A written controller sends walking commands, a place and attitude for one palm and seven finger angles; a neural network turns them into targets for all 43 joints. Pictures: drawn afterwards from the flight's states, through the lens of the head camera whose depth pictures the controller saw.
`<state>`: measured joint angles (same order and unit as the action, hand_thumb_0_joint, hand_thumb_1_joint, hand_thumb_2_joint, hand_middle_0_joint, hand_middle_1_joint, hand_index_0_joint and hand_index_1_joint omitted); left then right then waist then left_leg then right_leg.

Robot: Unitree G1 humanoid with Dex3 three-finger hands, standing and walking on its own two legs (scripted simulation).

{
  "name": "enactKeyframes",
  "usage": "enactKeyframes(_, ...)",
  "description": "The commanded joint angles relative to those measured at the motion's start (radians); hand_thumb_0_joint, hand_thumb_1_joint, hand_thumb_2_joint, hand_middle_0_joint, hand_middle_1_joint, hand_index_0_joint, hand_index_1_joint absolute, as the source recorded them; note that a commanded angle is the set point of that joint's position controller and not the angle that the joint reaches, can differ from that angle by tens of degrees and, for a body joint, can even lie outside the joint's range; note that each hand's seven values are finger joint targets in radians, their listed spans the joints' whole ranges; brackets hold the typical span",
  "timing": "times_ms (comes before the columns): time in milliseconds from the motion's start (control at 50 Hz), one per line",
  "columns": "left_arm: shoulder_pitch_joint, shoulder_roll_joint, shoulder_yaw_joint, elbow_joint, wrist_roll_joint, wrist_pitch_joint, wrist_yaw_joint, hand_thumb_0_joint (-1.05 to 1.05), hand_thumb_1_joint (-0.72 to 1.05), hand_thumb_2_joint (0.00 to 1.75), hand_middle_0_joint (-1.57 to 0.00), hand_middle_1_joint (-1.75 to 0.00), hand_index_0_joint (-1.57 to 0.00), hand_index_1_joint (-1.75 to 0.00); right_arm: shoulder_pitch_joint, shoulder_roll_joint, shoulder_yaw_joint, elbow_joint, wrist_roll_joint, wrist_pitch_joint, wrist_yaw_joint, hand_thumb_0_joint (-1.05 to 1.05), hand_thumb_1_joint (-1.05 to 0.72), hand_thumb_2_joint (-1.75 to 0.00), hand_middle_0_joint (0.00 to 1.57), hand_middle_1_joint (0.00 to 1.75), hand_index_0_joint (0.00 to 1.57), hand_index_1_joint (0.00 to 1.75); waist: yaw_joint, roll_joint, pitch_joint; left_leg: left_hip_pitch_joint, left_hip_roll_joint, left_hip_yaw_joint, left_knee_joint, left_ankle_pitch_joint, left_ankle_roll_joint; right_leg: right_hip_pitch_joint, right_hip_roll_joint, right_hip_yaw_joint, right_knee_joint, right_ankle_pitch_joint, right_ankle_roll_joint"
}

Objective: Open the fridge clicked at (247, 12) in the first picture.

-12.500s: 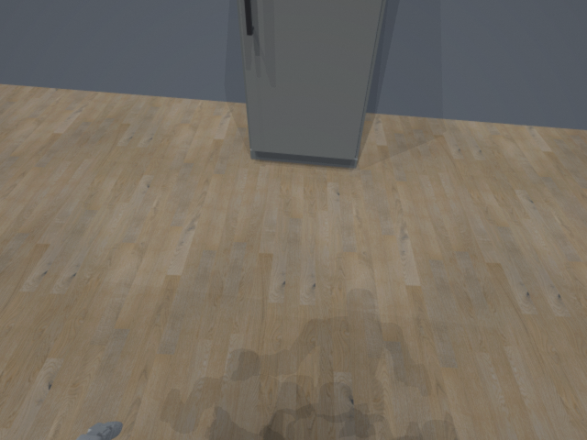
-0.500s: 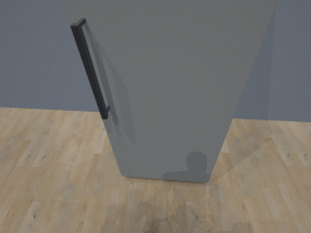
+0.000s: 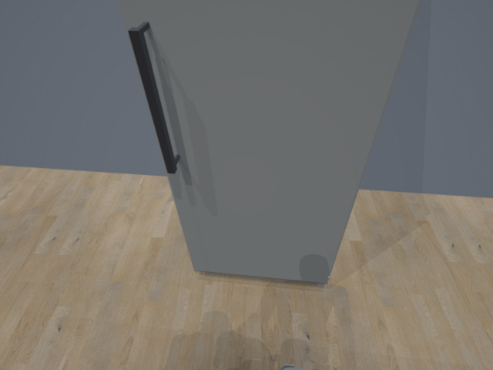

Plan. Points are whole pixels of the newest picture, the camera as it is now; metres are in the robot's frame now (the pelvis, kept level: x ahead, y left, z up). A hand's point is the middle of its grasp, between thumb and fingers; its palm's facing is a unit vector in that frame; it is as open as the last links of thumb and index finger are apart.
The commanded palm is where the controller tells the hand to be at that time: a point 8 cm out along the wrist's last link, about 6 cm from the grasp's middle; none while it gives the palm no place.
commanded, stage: come to a stop and stand still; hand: left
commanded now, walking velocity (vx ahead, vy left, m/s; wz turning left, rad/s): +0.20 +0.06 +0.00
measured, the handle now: (160, 108) +0.63 +0.24 +0.13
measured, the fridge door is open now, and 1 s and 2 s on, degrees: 0 0 0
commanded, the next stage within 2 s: look again from close up in 1.50 s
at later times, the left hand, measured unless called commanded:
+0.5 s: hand out of the picture -0.10 +0.15 -0.17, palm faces +0.18 -0.96 -0.22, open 7.4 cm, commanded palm none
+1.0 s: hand out of the picture -0.08 +0.10 -0.18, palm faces +0.14 -0.98 -0.14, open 7.4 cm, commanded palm none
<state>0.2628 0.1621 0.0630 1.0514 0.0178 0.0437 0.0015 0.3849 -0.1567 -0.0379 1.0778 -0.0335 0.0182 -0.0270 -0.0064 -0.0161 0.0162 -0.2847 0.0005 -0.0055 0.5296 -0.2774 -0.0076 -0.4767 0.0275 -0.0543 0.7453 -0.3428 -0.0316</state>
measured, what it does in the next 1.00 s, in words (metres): steps on the spot: right foot, then left foot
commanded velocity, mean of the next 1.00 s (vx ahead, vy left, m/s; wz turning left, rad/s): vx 0.11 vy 0.07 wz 0.00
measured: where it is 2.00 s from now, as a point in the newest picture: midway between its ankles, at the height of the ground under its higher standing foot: outside the picture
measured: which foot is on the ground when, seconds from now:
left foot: down 0.00-0.06, up 0.08-0.38, down 0.40-0.66, up 0.68-0.94, down 0.96-1.00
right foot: up 0.00-0.06, down 0.08-0.38, up 0.40-0.66, down 0.68-1.00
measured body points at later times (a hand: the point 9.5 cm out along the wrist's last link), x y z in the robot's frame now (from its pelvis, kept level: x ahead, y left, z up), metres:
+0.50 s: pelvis -0.10 -0.03 +0.00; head -0.11 -0.05 +0.45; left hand -0.11 +0.20 -0.15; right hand -0.11 -0.26 -0.17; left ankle -0.16 +0.07 -0.73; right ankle -0.05 -0.09 -0.63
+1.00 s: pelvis -0.06 -0.06 +0.00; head -0.03 -0.04 +0.45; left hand -0.08 +0.15 -0.17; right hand +0.02 -0.30 -0.14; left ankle -0.02 +0.08 -0.73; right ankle -0.07 -0.19 -0.72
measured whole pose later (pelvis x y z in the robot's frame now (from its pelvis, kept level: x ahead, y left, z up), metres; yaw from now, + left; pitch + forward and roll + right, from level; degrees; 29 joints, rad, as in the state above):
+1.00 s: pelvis -0.06 -0.06 +0.00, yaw +4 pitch +0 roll +1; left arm 0.31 0.13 0.03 1.02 0.02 0.02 0.01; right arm 0.23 -0.19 -0.04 0.94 -0.02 -0.02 -0.02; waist 0.03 -0.05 0.07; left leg -0.34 0.01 0.02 0.57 -0.22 -0.01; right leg -0.29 -0.05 0.04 0.70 -0.45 0.00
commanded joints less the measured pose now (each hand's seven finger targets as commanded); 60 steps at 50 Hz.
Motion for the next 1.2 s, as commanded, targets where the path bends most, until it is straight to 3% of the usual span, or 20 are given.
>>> enactKeyframes(0, 0.369, 0.041, 0.026, -0.004, 0.011, 0.005, 0.008, 0.00, 0.90, 0.90, -0.20, -0.30, -0.20, -0.30, -0.367, -0.184, -0.023, -0.177, -0.005, -0.025, -0.024, 0.00, -0.90, -0.90, 0.20, 0.30, 0.20, 0.30, 0.238, 0.148, 0.155, -0.712, 0.184, -0.177, -0.224, -0.359, 0.070, 0.499, -0.056, 0.150, 0.168, -0.084, -0.002)
enactKeyframes(40, 0.375, 0.083, -0.009, 0.002, 0.018, -0.038, 0.029, 0.00, 0.90, 0.90, -0.20, -0.30, -0.20, -0.30, -0.209, -0.056, -0.013, -0.158, 0.001, -0.001, -0.017, 0.00, -0.90, -0.90, 0.20, 0.30, 0.20, 0.30, 0.155, -0.400, 0.213, -0.447, -0.081, 0.007, 0.389, -0.275, 0.002, 0.112, -0.240, 0.481, -0.563, -0.477, -0.002)
enactKeyframes(80, 0.062, 0.132, -0.010, -0.105, 0.002, -0.043, 0.036, 0.00, 0.90, 0.90, -0.20, -0.30, -0.20, -0.30, -0.029, -0.067, -0.018, -0.152, 0.004, 0.032, 0.007, 0.00, -0.90, -0.90, 0.20, 0.30, 0.20, 0.30, -0.059, -0.208, 0.195, -0.240, -0.020, -0.082, 0.577, -0.089, -0.001, -0.177, -0.338, 0.649, -0.734, -0.609, -0.062)
enactKeyframes(140, -0.042, 0.138, 0.005, -0.149, 0.006, -0.076, 0.043, 0.00, 0.90, 0.90, -0.20, -0.30, -0.20, -0.30, 0.095, -0.118, -0.042, -0.076, -0.005, 0.035, 0.032, 0.00, -0.90, -0.90, 0.20, 0.30, 0.20, 0.30, -0.098, -0.206, 0.062, -0.217, -0.019, -0.029, 0.760, 0.042, -0.007, -0.111, -0.241, 0.537, -0.680, -0.567, -0.004)
enactKeyframes(220, 0.070, 0.144, 0.021, -0.099, 0.017, -0.072, 0.036, 0.00, 0.90, 0.90, -0.20, -0.30, -0.20, -0.30, 0.037, -0.087, -0.033, -0.110, -0.005, 0.015, 0.039, 0.00, -0.90, -0.90, 0.20, 0.30, 0.20, 0.30, -0.049, -0.067, 0.012, -0.123, -0.048, 0.086, 0.512, -0.055, 0.004, 0.058, -0.195, 0.395, -0.630, -0.347, -0.075)
enactKeyframes(300, 0.073, 0.142, 0.040, -0.099, 0.026, -0.041, 0.031, 0.00, 0.90, 0.90, -0.20, -0.30, -0.20, -0.30, 0.153, -0.056, -0.030, -0.079, 0.015, 0.006, 0.034, 0.00, -0.90, -0.90, 0.20, 0.30, 0.20, 0.30, -0.052, -0.148, 0.022, 0.231, -0.089, 0.178, -0.085, -0.166, 0.077, 0.024, -0.101, 0.267, -0.514, -0.170, -0.003)
enactKeyframes(340, 0.076, 0.051, 0.023, -0.100, 0.007, -0.026, 0.028, 0.00, 0.90, 0.90, -0.20, -0.30, -0.20, -0.30, 0.202, -0.080, -0.023, -0.043, 0.003, -0.008, 0.008, 0.00, -0.90, -0.90, 0.20, 0.30, 0.20, 0.30, -0.069, 0.142, 0.077, 0.327, 0.060, 0.116, -0.420, 0.015, 0.120, -0.057, 0.085, 0.075, 0.059, -0.177, 0.038)
enactKeyframes(400, 0.213, 0.014, 0.030, -0.145, 0.002, -0.018, 0.008, 0.00, 0.90, 0.90, -0.20, -0.30, -0.20, -0.30, -0.144, -0.136, -0.003, -0.187, -0.010, -0.031, -0.013, 0.00, -0.90, -0.90, 0.20, 0.30, 0.20, 0.30, 0.122, 0.151, 0.021, 0.085, 0.307, -0.048, -0.313, 0.071, 0.205, -0.172, 0.030, 0.109, 0.811, -0.131, 0.006)
enactKeyframes(420, 0.090, 0.075, 0.036, -0.167, 0.009, -0.012, -0.001, 0.00, 0.90, 0.90, -0.20, -0.30, -0.20, -0.30, -0.183, -0.138, -0.004, -0.185, -0.001, -0.058, -0.004, 0.00, -0.90, -0.90, 0.20, 0.30, 0.20, 0.30, 0.111, 0.211, 0.100, -0.064, 0.355, -0.243, -0.420, -0.249, 0.240, -0.254, -0.048, 0.182, 0.828, -0.017, -0.006)
enactKeyframes(480, -0.020, 0.128, 0.037, -0.194, 0.009, -0.021, -0.016, 0.00, 0.90, 0.90, -0.20, -0.30, -0.20, -0.30, -0.144, -0.119, -0.008, -0.125, 0.002, -0.078, -0.010, 0.00, -0.90, -0.90, 0.20, 0.30, 0.20, 0.30, 0.085, 0.089, 0.305, -0.105, 0.368, -0.271, -0.437, -0.326, 0.234, -0.332, -0.143, 0.241, 0.660, 0.018, -0.027)
enactKeyframes(600, 0.160, 0.007, -0.004, -0.126, 0.003, -0.066, -0.014, 0.00, 0.90, 0.90, -0.20, -0.30, -0.20, -0.30, -0.004, -0.172, -0.018, -0.072, -0.007, -0.046, 0.009, 0.00, -0.90, -0.90, 0.20, 0.30, 0.20, 0.30, 0.072, 0.025, 0.103, -0.136, 0.167, -0.010, -0.112, -0.321, 0.143, 0.312, -0.011, -0.052, -0.137, -0.090, 0.002)
enactKeyframes(620, 0.271, 0.050, 0.001, -0.086, 0.007, -0.079, -0.003, 0.00, 0.90, 0.90, -0.20, -0.30, -0.20, -0.30, 0.016, -0.132, -0.011, -0.074, 0.002, -0.043, 0.016, 0.00, -0.90, -0.90, 0.20, 0.30, 0.20, 0.30, 0.102, -0.097, 0.063, -0.200, 0.077, 0.062, 0.122, -0.308, 0.107, 0.443, -0.062, 0.067, -0.255, -0.095, -0.015)
enactKeyframes(640, 0.338, 0.167, 0.016, -0.074, 0.013, -0.092, 0.017, 0.00, 0.90, 0.90, -0.20, -0.30, -0.20, -0.30, 0.027, -0.044, -0.002, -0.118, 0.015, -0.050, 0.021, 0.00, -0.90, -0.90, 0.20, 0.30, 0.20, 0.30, 0.099, -0.396, 0.022, -0.427, -0.042, 0.130, 0.470, -0.395, 0.053, 0.563, -0.345, 0.562, -0.416, -0.111, -0.113)
enactKeyframes(660, 0.334, 0.193, 0.019, -0.087, -0.001, -0.097, 0.029, 0.00, 0.90, 0.90, -0.20, -0.30, -0.20, -0.30, -0.068, -0.079, -0.001, -0.167, 0.005, -0.047, 0.027, 0.00, -0.90, -0.90, 0.20, 0.30, 0.20, 0.30, 0.104, -0.314, 0.070, -0.471, -0.008, 0.007, 0.628, -0.363, 0.040, 0.428, -0.459, 0.788, -0.559, -0.110, -0.200)
enactKeyframes(700, 0.210, 0.208, 0.025, -0.124, 0.005, -0.101, 0.032, 0.00, 0.90, 0.90, -0.20, -0.30, -0.20, -0.30, -0.087, -0.069, -0.007, -0.182, 0.007, -0.048, 0.040, 0.00, -0.90, -0.90, 0.20, 0.30, 0.20, 0.30, 0.040, -0.041, 0.048, -0.429, 0.053, -0.029, 0.682, -0.231, 0.022, 0.326, -0.442, 0.725, -0.523, -0.128, -0.253)
enactKeyframes(780, 0.025, 0.137, 0.002, -0.127, 0.016, -0.095, 0.027, 0.00, 0.90, 0.90, -0.20, -0.30, -0.20, -0.30, -0.046, -0.067, -0.006, -0.153, 0.022, -0.015, 0.043, 0.00, -0.90, -0.90, 0.20, 0.30, 0.20, 0.30, -0.042, -0.264, 0.073, -0.160, 0.052, 0.023, 0.412, -0.061, 0.004, 0.106, -0.254, 0.261, -0.477, 0.201, -0.116)
enactKeyframes(860, 0.039, 0.170, 0.016, -0.104, 0.011, -0.066, 0.020, 0.00, 0.90, 0.90, -0.20, -0.30, -0.20, -0.30, -0.033, -0.049, 0.002, -0.131, 0.030, -0.035, 0.026, 0.00, -0.90, -0.90, 0.20, 0.30, 0.20, 0.30, -0.019, -0.083, 0.022, 0.142, -0.023, 0.086, -0.006, 0.089, -0.020, 0.072, -0.219, 0.214, -0.348, 0.144, -0.065)
enactKeyframes(920, 0.107, 0.069, -0.002, -0.099, -0.007, -0.041, 0.016, 0.00, 0.90, 0.90, -0.20, -0.30, -0.20, -0.30, -0.018, -0.175, -0.022, -0.151, 0.017, -0.055, 0.003, 0.00, -0.90, -0.90, 0.20, 0.30, 0.20, 0.30, 0.004, 0.357, -0.019, 0.141, 0.276, -0.279, -0.258, 0.124, 0.114, 0.034, -0.055, 0.048, -0.039, -0.182, 0.028)
enactKeyframes(1040, 0.149, 0.050, -0.027, -0.039, -0.001, -0.049, 0.016, 0.00, 0.90, 0.90, -0.20, -0.30, -0.20, -0.30, -0.185, -0.116, -0.007, -0.169, 0.019, -0.042, -0.016, 0.00, -0.90, -0.90, 0.20, 0.30, 0.20, 0.30, 0.060, 0.169, -0.046, 0.025, 0.154, -0.102, -0.127, 0.330, 0.101, 0.246, -0.079, 0.106, -0.226, 0.096, 0.025)
enactKeyframes(1180, 0.024, 0.119, -0.027, -0.070, 0.001, -0.062, 0.029, 0.00, 0.90, 0.90, -0.20, -0.30, -0.20, -0.30, -0.148, -0.101, -0.018, -0.123, 0.025, -0.023, -0.005, 0.00, -0.90, -0.90, 0.20, 0.30, 0.20, 0.30, 0.000, -0.086, -0.060, 0.099, 0.081, -0.005, -0.037, 0.284, 0.011, 0.244, -0.153, 0.192, -0.272, 0.470, -0.004)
